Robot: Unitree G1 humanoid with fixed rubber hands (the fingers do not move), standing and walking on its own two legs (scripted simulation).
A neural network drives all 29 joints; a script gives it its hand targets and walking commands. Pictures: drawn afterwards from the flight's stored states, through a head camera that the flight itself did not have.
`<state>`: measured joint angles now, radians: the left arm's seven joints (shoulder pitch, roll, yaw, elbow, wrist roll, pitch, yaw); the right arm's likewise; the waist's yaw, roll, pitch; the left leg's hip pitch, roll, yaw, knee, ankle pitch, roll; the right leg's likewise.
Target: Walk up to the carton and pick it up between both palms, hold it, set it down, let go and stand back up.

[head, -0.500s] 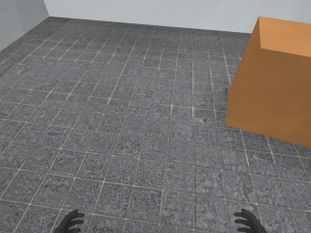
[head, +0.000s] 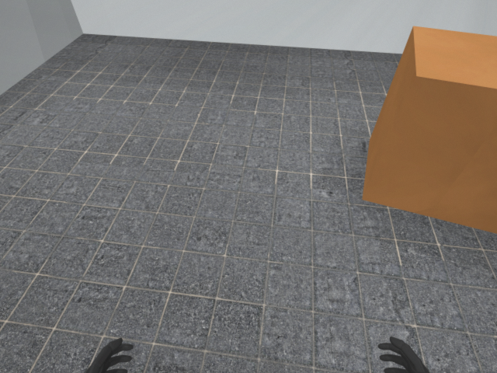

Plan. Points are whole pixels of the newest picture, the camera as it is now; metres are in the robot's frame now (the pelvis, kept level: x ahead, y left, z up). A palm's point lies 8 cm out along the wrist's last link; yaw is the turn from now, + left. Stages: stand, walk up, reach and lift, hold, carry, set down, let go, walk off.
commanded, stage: stand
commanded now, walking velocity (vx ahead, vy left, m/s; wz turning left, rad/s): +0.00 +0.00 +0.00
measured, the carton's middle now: out of the picture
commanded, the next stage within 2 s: walk up in 1.78 s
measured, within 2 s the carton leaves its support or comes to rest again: neither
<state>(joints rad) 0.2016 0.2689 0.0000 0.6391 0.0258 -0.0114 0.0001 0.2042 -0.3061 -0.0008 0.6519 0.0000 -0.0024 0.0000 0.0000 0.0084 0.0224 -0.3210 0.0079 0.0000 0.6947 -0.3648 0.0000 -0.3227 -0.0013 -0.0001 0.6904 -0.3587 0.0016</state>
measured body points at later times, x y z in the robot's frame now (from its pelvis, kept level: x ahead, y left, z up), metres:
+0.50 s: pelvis -0.01 +0.00 +0.00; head -0.01 +0.00 +0.45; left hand +0.13 +0.26 -0.10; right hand +0.13 -0.27 -0.10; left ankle +0.00 +0.12 -0.72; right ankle +0.01 -0.12 -0.72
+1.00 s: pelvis -0.02 +0.00 +0.00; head -0.02 +0.00 +0.45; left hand +0.11 +0.26 -0.11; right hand +0.11 -0.28 -0.10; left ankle +0.00 +0.12 -0.72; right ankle +0.01 -0.12 -0.72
